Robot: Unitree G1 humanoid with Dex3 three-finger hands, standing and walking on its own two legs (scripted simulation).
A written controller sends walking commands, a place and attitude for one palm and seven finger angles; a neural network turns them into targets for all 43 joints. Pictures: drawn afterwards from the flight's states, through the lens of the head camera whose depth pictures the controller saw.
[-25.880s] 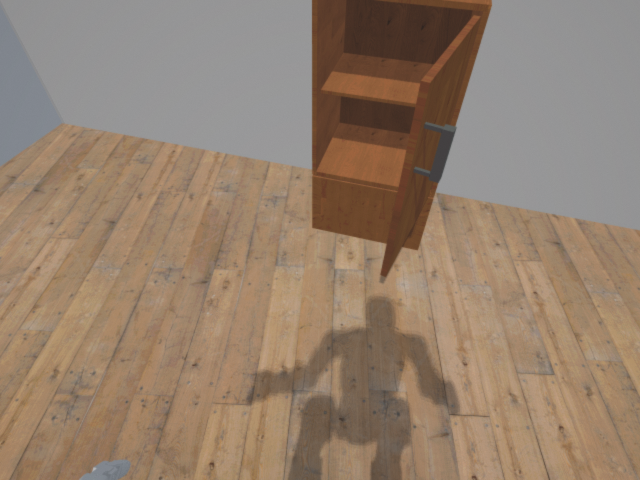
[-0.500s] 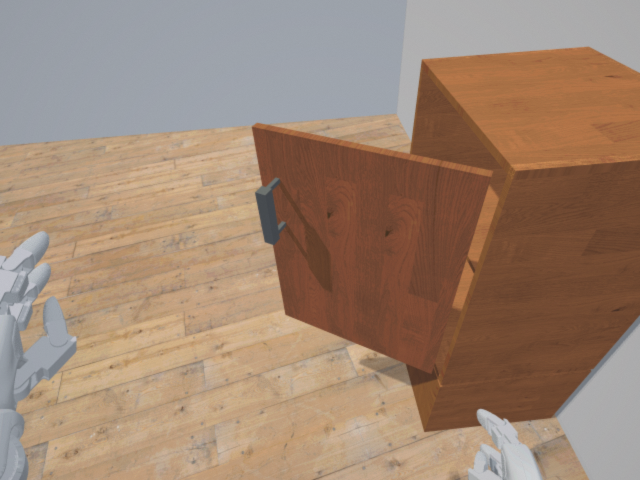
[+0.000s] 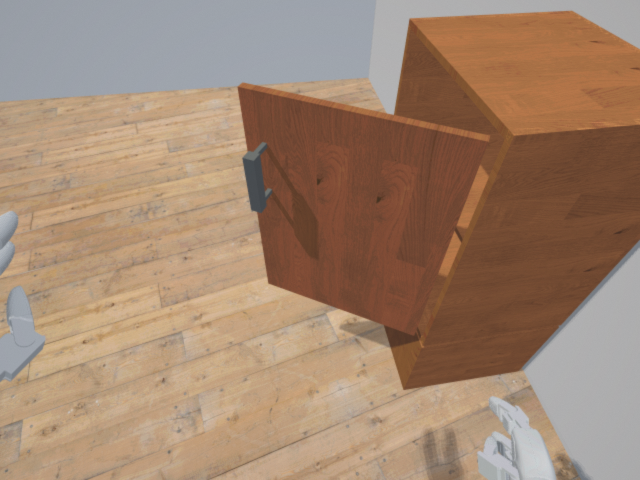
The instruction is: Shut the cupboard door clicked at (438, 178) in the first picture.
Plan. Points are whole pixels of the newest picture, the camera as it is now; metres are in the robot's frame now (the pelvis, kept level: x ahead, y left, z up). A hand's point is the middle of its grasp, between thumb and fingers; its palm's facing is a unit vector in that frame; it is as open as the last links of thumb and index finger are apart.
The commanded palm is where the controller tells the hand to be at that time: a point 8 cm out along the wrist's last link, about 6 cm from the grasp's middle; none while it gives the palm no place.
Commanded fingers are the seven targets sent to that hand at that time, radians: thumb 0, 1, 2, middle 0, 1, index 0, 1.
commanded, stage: step back with the hand held close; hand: left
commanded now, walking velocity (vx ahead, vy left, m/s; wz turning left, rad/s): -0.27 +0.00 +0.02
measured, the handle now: (260, 177) +0.66 +0.16 -0.02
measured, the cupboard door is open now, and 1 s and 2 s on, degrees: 58 58 58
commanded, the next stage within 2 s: stop stepping back and stand still in 1.26 s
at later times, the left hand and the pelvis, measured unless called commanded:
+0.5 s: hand (16, 408) +0.14 +0.25 +0.16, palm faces +0.44 -0.78 -0.46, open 7.4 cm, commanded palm +0.07 +0.29 +0.18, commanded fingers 0.00 0.90 0.90 -0.20 -0.30 -0.20 -0.30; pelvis -0.06 -0.01 -0.02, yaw +1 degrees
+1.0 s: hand out of the picture +0.06 +0.28 +0.17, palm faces +0.49 -0.74 -0.45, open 7.4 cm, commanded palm -0.02 +0.31 +0.18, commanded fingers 0.00 0.90 0.90 -0.20 -0.30 -0.20 -0.30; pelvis -0.12 +0.00 -0.01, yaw +7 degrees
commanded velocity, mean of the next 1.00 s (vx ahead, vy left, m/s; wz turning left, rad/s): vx -0.37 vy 0.00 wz -0.04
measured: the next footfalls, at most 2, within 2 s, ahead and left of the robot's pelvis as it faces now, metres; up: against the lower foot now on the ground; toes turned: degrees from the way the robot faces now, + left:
right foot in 1.24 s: -0.27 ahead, -0.17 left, +0.00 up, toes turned +7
left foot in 1.64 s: -0.19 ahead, +0.12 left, +0.00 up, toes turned -3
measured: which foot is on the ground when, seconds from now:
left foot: down 0.00-1.00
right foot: down 0.00-0.96, up 0.98-1.00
